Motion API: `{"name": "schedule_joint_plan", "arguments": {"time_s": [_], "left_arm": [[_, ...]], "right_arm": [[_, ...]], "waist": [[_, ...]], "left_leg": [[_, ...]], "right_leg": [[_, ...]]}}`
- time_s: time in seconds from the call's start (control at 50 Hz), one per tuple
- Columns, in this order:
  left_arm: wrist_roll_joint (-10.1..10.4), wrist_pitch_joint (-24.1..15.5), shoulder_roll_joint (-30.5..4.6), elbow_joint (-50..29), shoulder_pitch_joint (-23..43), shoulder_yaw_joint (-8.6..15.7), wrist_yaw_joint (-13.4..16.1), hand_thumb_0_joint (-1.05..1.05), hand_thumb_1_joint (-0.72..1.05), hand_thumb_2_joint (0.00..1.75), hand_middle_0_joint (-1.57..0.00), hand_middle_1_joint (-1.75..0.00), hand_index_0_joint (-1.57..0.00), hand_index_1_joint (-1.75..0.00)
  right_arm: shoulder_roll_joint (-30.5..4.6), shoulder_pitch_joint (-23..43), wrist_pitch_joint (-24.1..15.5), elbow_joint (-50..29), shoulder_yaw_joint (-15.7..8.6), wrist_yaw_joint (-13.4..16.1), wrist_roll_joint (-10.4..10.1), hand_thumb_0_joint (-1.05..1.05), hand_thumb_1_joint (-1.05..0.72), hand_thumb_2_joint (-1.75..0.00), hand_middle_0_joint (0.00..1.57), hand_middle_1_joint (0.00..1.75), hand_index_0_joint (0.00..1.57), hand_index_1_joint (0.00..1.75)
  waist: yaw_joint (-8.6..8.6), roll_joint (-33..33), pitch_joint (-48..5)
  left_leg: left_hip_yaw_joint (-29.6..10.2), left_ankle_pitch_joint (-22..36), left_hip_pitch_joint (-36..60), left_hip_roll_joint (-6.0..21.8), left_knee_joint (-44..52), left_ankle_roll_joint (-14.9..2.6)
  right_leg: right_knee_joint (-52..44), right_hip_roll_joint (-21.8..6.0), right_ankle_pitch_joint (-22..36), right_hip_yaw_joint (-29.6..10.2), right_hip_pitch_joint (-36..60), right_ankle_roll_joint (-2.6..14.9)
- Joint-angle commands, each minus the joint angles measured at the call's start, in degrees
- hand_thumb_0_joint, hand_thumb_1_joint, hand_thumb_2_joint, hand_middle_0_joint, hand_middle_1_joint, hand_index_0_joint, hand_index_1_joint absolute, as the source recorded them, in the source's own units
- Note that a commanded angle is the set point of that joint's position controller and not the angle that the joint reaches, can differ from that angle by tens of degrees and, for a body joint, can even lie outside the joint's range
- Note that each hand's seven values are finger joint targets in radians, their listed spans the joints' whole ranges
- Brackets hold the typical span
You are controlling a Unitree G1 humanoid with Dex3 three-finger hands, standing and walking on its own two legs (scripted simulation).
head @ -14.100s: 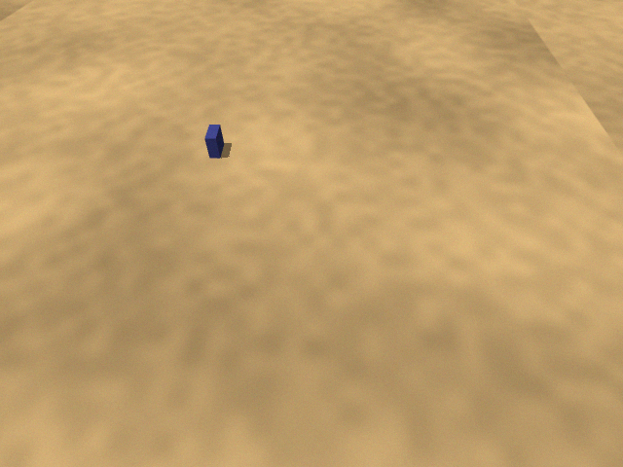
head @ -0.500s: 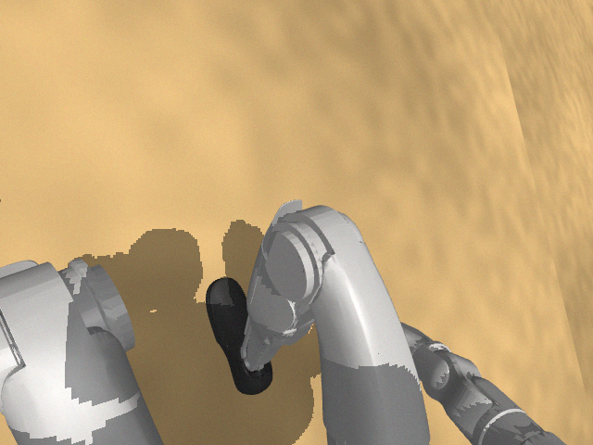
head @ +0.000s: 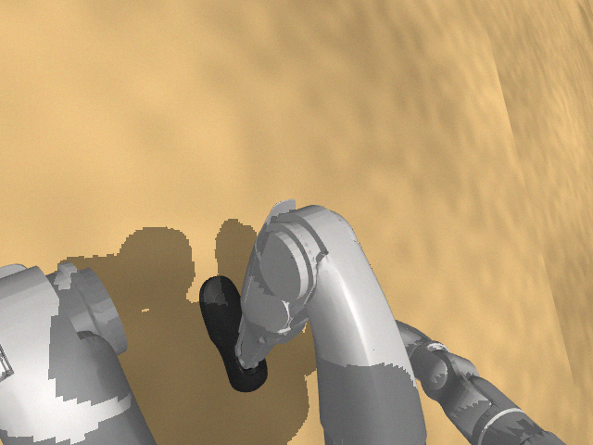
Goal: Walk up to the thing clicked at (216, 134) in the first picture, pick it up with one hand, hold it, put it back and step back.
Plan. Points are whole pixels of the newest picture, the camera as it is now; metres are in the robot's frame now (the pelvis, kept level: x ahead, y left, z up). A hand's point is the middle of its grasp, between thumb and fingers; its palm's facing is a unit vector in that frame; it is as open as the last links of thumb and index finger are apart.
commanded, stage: close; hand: left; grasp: from the side
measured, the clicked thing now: out of the picture +0.49 +0.31 -0.23
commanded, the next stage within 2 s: settle in 0.92 s
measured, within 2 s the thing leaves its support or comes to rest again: leaves its support in 1.32 s
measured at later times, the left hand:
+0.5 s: hand out of the picture +0.43 +0.31 -0.20, palm faces +0.49 -0.87 -0.01, open 9.4 cm
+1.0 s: hand out of the picture +0.43 +0.31 -0.20, palm faces +0.50 -0.87 -0.02, open 9.5 cm
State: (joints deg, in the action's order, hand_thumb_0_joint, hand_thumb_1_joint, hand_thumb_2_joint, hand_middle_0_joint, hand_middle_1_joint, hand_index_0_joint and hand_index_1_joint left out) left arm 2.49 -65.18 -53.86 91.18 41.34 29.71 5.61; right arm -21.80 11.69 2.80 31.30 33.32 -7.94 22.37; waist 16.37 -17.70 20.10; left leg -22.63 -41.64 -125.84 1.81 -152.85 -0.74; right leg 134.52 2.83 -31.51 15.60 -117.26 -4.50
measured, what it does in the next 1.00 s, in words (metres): stands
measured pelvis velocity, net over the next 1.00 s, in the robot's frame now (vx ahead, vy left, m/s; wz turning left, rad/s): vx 0.00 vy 0.00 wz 0.00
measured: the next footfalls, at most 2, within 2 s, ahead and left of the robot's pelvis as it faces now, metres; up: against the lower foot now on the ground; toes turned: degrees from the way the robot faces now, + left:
none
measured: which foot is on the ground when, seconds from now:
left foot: down 0.00-1.00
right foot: down 0.00-1.00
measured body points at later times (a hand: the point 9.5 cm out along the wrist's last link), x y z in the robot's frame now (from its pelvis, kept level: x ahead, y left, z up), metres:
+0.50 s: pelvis +0.00 +0.00 +0.00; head +0.24 +0.20 +0.32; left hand +0.40 +0.35 -0.19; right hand +0.17 -0.24 -0.03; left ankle +0.08 +0.12 -0.25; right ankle +0.16 -0.12 -0.25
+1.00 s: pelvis +0.00 +0.00 +0.00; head +0.24 +0.20 +0.32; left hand +0.40 +0.36 -0.19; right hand +0.17 -0.24 -0.03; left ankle +0.08 +0.12 -0.25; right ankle +0.16 -0.12 -0.25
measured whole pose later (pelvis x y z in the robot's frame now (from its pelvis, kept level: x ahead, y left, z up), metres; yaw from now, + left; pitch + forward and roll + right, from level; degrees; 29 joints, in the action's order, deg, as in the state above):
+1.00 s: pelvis +0.00 +0.00 +0.00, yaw +0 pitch +11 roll -20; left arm 3.8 -65.7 -53.8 89.9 39.5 31.7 4.5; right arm -21.9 12.5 3.1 30.4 33.7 -7.6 22.5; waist 15.8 -18.0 20.6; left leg -23.2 -41.9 -125.4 1.9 -153.0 -0.4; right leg 134.5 3.0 -31.4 16.0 -117.0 -4.4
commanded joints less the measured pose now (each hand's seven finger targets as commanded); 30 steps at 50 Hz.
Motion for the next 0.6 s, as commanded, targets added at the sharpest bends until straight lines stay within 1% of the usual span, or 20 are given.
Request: {"name": "schedule_joint_plan", "arguments": {"time_s": [0.0, 0.02, 0.08, 0.1, 0.16, 0.18, 0.2, 0.22, 0.26, 0.32, 0.34, 0.36, 0.38, 0.4, 0.46, 0.5, 0.52, 0.54, 0.56, 0.58], "left_arm": [[-0.4, -3.8, -9.1, -6.6, 10.3, 0.0, -0.2, 0.0, 0.48, 0.87, -0.75, -0.81, -0.75, -0.81], [-0.7, -3.9, -8.7, -6.6, 10.6, -0.2, -0.2, 0.0, 0.5, 0.88, -0.74, -0.81, -0.74, -0.81], [-0.6, -3.8, -8.0, -6.4, 10.2, -0.2, -0.1, 0.0, 0.49, 0.92, -0.78, -0.86, -0.78, -0.86], [-0.6, -3.8, -8.0, -6.5, 10.3, -0.3, -0.2, 0.0, 0.48, 0.92, -0.79, -0.87, -0.79, -0.86], [-0.2, -3.8, -8.5, -6.7, 9.7, 0.2, -0.1, 0.0, 0.47, 0.95, -0.81, -0.89, -0.82, -0.89], [-0.4, -3.8, -8.5, -6.8, 9.3, 0.2, -0.1, 0.0, 0.47, 0.96, -0.82, -0.9, -0.82, -0.9], [-0.7, -3.6, -8.4, -6.4, 9.1, 0.2, -0.1, 0.0, 0.48, 0.97, -0.84, -0.92, -0.84, -0.92], [-1.0, -3.6, -8.3, -6.4, 9.1, -0.3, -0.1, 0.0, 0.46, 0.96, -0.83, -0.92, -0.83, -0.91], [-0.8, -3.6, -7.2, -6.7, 8.6, -0.4, -0.1, 0.0, 0.45, 0.96, -0.83, -0.92, -0.83, -0.91], [-0.4, -3.6, -7.8, -7.0, 8.0, 0.2, -0.2, 0.0, 0.39, 0.98, -0.85, -0.94, -0.85, -0.94], [-0.3, -3.6, -7.8, -7.1, 8.6, 0.2, -0.2, 0.0, 0.4, 0.98, -0.87, -0.95, -0.88, -0.95], [-0.3, -3.5, -8.3, -7.1, 8.3, 0.6, 0.0, 0.0, 0.4, 0.99, -0.88, -0.96, -0.88, -0.97], [-0.3, -3.5, -7.8, -7.3, 8.2, 0.5, 0.1, 0.0, 0.42, 0.99, -0.89, -0.97, -0.89, -0.97], [-0.1, -3.6, -8.2, -7.3, 8.7, 0.4, 0.1, 0.0, 0.39, 1.0, -0.89, -0.98, -0.9, -0.98], [-0.1, -3.6, -7.0, -7.2, 9.3, -0.2, 0.1, 0.0, 0.38, 1.03, -0.93, -1.02, -0.93, -1.02], [-0.1, -3.8, -8.4, -7.3, 8.7, 0.4, -0.1, 0.0, 0.37, 1.02, -0.92, -1.01, -0.92, -1.01], [0.0, -4.0, -9.0, -7.4, 8.9, 0.7, -0.1, 0.0, 0.4, 1.03, -0.93, -1.02, -0.94, -1.02], [0.0, -4.1, -9.1, -7.6, 8.1, 1.1, -0.2, 0.0, 0.39, 1.03, -0.93, -1.01, -0.93, -1.01], [0.0, -4.1, -8.8, -7.3, 8.3, 0.8, -0.3, 0.0, 0.39, 1.04, -0.94, -1.03, -0.94, -1.03], [0.1, -4.1, -9.3, -7.5, 8.1, 1.1, -0.3, 0.0, 0.4, 1.04, -0.94, -1.03, -0.95, -1.03]], "right_arm": [[-21.1, -2.0, 0.9, 0.0, -7.2, 1.2, 0.6, 0.0, -0.86, -0.89, 0.2, 0.3, 0.2, 0.3], [-21.3, -1.6, 0.8, -0.2, -7.4, 1.2, 0.6, 0.0, -0.86, -0.89, 0.2, 0.3, 0.2, 0.3], [-21.1, -1.8, 0.9, 0.0, -7.3, 1.2, 0.8, 0.0, -0.86, -0.89, 0.2, 0.3, 0.2, 0.3], [-21.2, -1.3, 0.9, -0.2, -7.3, 1.2, 0.7, 0.0, -0.86, -0.89, 0.2, 0.3, 0.2, 0.3], [-21.2, -1.9, 0.9, -0.1, -7.2, 1.2, 0.7, 0.0, -0.86, -0.89, 0.2, 0.3, 0.2, 0.3], [-21.1, -1.6, 0.9, -0.3, -7.2, 1.2, 0.7, 0.0, -0.86, -0.89, 0.2, 0.3, 0.2, 0.3], [-21.1, -1.7, 1.0, -0.1, -7.2, 1.2, 0.8, 0.0, -0.87, -0.89, 0.2, 0.3, 0.2, 0.3], [-21.0, -1.8, 1.1, 0.1, -7.2, 1.2, 0.9, 0.0, -0.87, -0.89, 0.2, 0.3, 0.2, 0.3], [-21.1, -1.6, 1.1, -0.1, -7.4, 1.2, 0.8, 0.0, -0.87, -0.89, 0.2, 0.3, 0.2, 0.3], [-21.2, -1.4, 1.1, -0.5, -7.4, 1.2, 0.7, 0.0, -0.87, -0.89, 0.2, 0.3, 0.2, 0.3], [-21.4, -1.2, 1.0, -0.2, -7.3, 1.3, 0.6, 0.0, -0.87, -0.89, 0.2, 0.3, 0.2, 0.3], [-21.3, -1.4, 1.0, -0.2, -7.4, 1.3, 0.7, 0.0, -0.87, -0.89, 0.2, 0.3, 0.2, 0.3], [-21.2, -1.4, 1.1, -0.4, -7.4, 1.3, 0.7, 0.0, -0.87, -0.89, 0.2, 0.3, 0.2, 0.3], [-21.2, -1.4, 1.2, -0.3, -7.3, 1.3, 0.7, 0.0, -0.87, -0.89, 0.2, 0.3, 0.2, 0.3], [-20.9, -1.3, 1.1, -0.3, -7.2, 1.2, 0.7, 0.0, -0.87, -0.89, 0.2, 0.3, 0.2, 0.3], [-21.2, -0.7, 0.9, -0.5, -7.3, 1.2, 0.6, 0.0, -0.87, -0.89, 0.2, 0.3, 0.2, 0.3], [-21.3, -1.2, 1.0, -0.4, -7.2, 1.3, 0.6, 0.0, -0.87, -0.89, 0.2, 0.3, 0.2, 0.3], [-21.3, -1.1, 1.0, -0.5, -7.2, 1.3, 0.7, 0.0, -0.87, -0.89, 0.2, 0.3, 0.2, 0.3], [-21.2, -1.3, 1.0, -0.4, -7.2, 1.3, 0.7, 0.0, -0.87, -0.89, 0.2, 0.3, 0.2, 0.3], [-21.3, -1.2, 1.0, -0.4, -7.2, 1.3, 0.7, 0.0, -0.87, -0.89, 0.2, 0.3, 0.2, 0.3]], "waist": [[7.52, 33.1, -31.2], [7.58, 33.4, -29.9], [7.77, 33.3, -31.5], [7.75, 33.5, -30.4], [7.6, 32.8, -31.1], [7.21, 33.0, -30.9], [7.34, 33.6, -30.7], [7.36, 33.9, -30.7], [7.34, 33.8, -30.1], [6.98, 33.5, -30.5], [7.29, 33.6, -30.5], [6.87, 34.0, -30.8], [6.94, 34.2, -30.8], [7.1, 34.0, -30.7], [7.61, 32.8, -30.3], [7.1, 32.8, -29.5], [7.15, 33.2, -29.8], [6.77, 33.1, -30.4], [6.95, 33.4, -30.4], [6.71, 32.9, -30.7]], "left_leg": [[3.6, 6.5, 21.1, 3.6, 21.0, 2.15], [3.4, 6.6, 21.0, 3.7, 21.4, 2.3], [3.5, 8.2, 22.0, 3.7, 21.0, 2.35], [3.5, 8.0, 21.4, 3.7, 21.0, 2.35], [3.8, 7.8, 20.8, 3.5, 20.8, 2.13], [3.8, 7.8, 20.8, 3.5, 20.8, 2.19], [3.5, 8.2, 21.5, 3.7, 21.3, 2.44], [3.4, 8.1, 21.8, 3.7, 21.3, 2.41], [3.2, 8.3, 22.2, 3.7, 21.7, 2.58], [3.4, 8.4, 22.0, 3.7, 21.5, 2.44], [3.0, 8.6, 22.1, 3.8, 21.5, 2.59], [3.3, 9.2, 22.4, 3.8, 21.4, 2.6], [3.0, 10.0, 22.8, 3.9, 21.6, 2.78], [3.4, 9.5, 22.3, 3.8, 21.3, 2.52], [3.4, 8.1, 21.1, 3.6, 21.2, 2.3], [3.5, 6.2, 20.3, 3.7, 21.2, 2.17], [3.5, 6.4, 20.4, 3.7, 21.2, 2.22], [3.4, 6.4, 20.9, 3.7, 21.1, 2.22], [3.6, 6.9, 21.1, 3.7, 21.0, 2.23], [3.6, 6.7, 20.9, 3.7, 20.9, 2.13]], "right_leg": [[-8.0, 2.7, 6.2, 6.0, 15.5, 4.02], [-7.6, 2.5, 6.2, 6.3, 14.7, 4.06], [-7.7, 2.7, 7.6, 6.2, 15.9, 4.01], [-7.6, 2.6, 7.3, 6.2, 15.2, 4.08], [-8.2, 2.7, 7.1, 6.3, 16.5, 4.04], [-8.1, 2.7, 7.1, 6.3, 16.2, 4.06], [-7.8, 2.6, 7.2, 6.4, 15.9, 4.1], [-7.8, 2.7, 7.0, 6.4, 15.5, 4.18], [-7.5, 2.5, 7.1, 6.6, 15.3, 4.2], [-7.7, 2.6, 7.2, 6.5, 15.7, 4.15], [-7.5, 2.5, 7.5, 6.5, 15.5, 4.13], [-7.4, 2.5, 7.7, 6.5, 15.6, 4.18], [-7.1, 2.4, 8.3, 6.5, 15.6, 4.2], [-7.4, 2.6, 7.8, 6.4, 15.8, 4.18], [-7.9, 2.6, 7.2, 6.5, 15.8, 4.1], [-8.0, 2.6, 5.6, 6.4, 14.9, 4.13], [-8.0, 2.5, 5.9, 6.3, 15.5, 4.06], [-7.9, 2.6, 5.8, 6.4, 15.4, 4.09], [-7.8, 2.5, 6.1, 6.4, 16.0, 4.06], [-7.9, 2.7, 5.9, 6.3, 15.7, 4.1]]}}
